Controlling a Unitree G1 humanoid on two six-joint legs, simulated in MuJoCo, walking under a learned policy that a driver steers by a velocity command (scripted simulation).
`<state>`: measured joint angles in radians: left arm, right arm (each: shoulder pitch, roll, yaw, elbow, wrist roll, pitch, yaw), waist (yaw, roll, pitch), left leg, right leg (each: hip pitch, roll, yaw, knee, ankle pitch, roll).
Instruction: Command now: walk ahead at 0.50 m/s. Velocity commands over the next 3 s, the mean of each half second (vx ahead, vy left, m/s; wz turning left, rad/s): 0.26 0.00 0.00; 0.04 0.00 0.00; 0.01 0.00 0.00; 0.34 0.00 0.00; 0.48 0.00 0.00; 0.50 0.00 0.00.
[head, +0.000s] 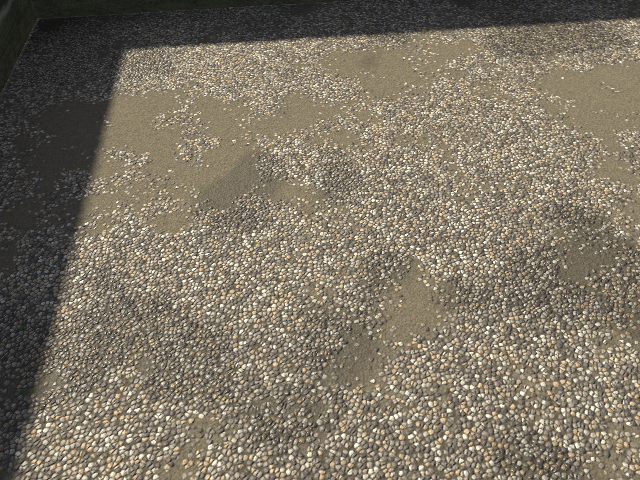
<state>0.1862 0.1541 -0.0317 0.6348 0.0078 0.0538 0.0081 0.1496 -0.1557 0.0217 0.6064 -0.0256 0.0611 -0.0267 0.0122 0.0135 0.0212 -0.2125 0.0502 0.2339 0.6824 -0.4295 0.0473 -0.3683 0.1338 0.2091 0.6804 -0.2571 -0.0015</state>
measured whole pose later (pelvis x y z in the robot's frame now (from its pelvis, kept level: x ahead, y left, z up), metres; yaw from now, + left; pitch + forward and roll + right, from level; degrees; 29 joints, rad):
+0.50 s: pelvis +0.02 +0.01 +0.01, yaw -1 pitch -1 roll +0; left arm 0.21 0.16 -0.03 0.69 0.02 0.06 0.02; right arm 0.23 -0.18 0.02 0.68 -0.02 0.09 -0.02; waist 0.01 0.00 0.02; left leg -0.15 0.02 0.25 0.52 -0.37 0.06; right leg -0.31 0.11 0.22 0.55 -0.21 0.01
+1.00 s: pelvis +0.02 +0.02 +0.01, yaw -2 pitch -1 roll +1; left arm 0.29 0.20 -0.05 0.57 0.02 0.10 0.04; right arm 0.27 -0.21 0.05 0.73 -0.05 0.09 -0.06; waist 0.01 -0.02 0.00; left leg -0.15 0.00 0.28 0.56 -0.40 0.07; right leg -0.36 0.09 0.23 0.64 -0.26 0.02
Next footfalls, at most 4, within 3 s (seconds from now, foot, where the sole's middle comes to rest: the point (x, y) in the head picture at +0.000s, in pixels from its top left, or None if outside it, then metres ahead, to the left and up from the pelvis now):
none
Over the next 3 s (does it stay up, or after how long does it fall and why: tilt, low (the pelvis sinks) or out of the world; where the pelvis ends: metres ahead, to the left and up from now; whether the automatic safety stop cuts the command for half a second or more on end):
stays up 0.00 0.00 0.00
